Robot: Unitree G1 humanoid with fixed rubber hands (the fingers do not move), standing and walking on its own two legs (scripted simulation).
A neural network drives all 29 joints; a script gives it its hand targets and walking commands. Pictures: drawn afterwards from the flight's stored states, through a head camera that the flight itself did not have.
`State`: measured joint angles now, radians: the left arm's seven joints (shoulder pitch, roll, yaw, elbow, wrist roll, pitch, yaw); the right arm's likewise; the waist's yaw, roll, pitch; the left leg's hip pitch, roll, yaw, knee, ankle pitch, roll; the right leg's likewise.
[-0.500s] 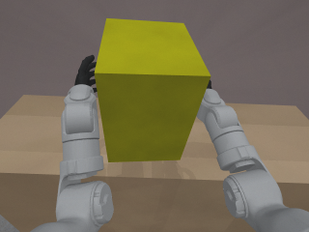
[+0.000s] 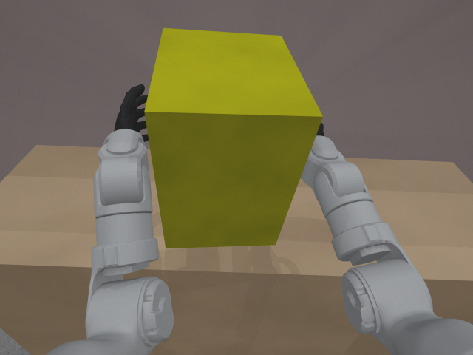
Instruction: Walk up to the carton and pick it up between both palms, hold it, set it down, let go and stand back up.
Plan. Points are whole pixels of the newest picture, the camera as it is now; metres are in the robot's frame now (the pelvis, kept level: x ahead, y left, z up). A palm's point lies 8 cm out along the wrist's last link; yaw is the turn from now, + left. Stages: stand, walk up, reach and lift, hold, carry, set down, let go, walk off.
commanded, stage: hold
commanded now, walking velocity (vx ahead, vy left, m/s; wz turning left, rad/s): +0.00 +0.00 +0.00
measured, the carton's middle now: (222, 143) +0.39 +0.00 +0.20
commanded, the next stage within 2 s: none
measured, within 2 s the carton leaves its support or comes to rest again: neither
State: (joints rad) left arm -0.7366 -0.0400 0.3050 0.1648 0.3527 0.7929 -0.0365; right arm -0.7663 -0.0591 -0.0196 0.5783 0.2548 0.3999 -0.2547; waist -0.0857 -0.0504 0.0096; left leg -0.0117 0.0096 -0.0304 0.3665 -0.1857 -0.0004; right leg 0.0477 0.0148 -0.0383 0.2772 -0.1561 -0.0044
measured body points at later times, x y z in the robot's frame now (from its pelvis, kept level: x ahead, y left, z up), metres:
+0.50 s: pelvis +0.00 +0.00 +0.00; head -0.06 +0.03 +0.44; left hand +0.38 +0.15 +0.24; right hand +0.38 -0.14 +0.22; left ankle +0.02 +0.12 -0.75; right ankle +0.01 -0.12 -0.75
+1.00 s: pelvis +0.00 +0.00 +0.00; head -0.06 +0.03 +0.44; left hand +0.38 +0.15 +0.24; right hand +0.38 -0.14 +0.22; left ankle +0.02 +0.12 -0.75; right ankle +0.01 -0.12 -0.75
